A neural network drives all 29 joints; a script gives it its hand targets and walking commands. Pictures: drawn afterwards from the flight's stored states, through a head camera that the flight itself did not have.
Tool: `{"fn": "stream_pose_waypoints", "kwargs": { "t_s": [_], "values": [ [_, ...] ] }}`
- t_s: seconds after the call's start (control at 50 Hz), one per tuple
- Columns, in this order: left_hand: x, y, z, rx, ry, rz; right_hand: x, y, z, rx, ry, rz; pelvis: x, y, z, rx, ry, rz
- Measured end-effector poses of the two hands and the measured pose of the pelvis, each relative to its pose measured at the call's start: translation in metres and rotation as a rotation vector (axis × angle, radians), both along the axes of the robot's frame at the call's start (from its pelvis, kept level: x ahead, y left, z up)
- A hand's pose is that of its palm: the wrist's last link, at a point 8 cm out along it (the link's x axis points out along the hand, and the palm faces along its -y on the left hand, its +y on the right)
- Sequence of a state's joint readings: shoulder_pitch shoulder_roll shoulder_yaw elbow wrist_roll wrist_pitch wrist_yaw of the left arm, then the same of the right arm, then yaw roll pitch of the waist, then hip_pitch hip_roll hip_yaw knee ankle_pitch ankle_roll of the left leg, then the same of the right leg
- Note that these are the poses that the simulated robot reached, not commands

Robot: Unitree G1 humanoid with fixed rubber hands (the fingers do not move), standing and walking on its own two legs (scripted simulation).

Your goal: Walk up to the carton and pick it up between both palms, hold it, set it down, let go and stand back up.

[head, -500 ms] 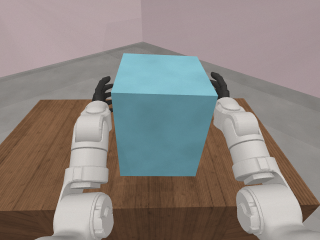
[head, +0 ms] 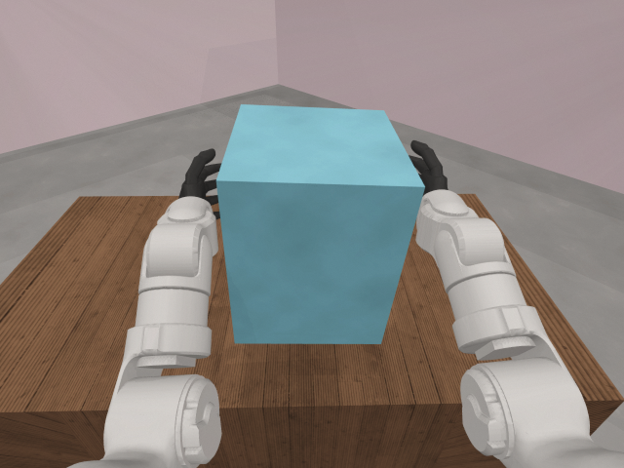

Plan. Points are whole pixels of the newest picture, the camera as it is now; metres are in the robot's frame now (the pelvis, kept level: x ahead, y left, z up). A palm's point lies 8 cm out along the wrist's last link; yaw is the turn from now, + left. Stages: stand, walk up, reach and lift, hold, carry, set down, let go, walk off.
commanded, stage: hold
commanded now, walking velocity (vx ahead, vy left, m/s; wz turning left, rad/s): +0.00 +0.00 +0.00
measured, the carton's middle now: (311, 224) +0.41 +0.00 +0.18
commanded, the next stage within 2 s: set down in 1.68 s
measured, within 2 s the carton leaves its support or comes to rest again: neither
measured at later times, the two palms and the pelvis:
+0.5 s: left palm (196, 208) +0.38 +0.15 +0.23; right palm (430, 200) +0.38 -0.14 +0.23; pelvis +0.00 +0.00 +0.00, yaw +0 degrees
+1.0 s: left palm (196, 209) +0.38 +0.15 +0.22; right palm (430, 200) +0.38 -0.14 +0.23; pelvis +0.00 +0.00 +0.00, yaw +0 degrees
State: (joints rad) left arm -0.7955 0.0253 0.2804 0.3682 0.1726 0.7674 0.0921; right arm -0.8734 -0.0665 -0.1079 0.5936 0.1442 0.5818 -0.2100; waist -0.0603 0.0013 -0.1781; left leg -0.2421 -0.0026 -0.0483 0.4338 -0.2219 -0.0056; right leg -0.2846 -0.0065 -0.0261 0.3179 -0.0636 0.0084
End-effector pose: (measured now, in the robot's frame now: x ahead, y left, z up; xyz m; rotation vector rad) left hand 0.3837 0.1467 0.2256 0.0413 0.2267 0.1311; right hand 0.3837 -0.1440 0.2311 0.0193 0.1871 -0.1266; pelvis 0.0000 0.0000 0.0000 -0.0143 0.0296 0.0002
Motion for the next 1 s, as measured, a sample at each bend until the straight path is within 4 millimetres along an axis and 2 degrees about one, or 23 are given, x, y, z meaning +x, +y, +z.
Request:
{"fn": "stream_pose_waypoints", "kwargs": {
  "t_s": [1.0],
  "values": [
    [0.0002,0.0002,-0.0009,0.0,0.004,-0.001,0.0002,0.0002,-0.0005,0.0,0.004,-0.001,-0.0001,-0.0001,0.0,0.0,0.0,0.001]
  ]
}}
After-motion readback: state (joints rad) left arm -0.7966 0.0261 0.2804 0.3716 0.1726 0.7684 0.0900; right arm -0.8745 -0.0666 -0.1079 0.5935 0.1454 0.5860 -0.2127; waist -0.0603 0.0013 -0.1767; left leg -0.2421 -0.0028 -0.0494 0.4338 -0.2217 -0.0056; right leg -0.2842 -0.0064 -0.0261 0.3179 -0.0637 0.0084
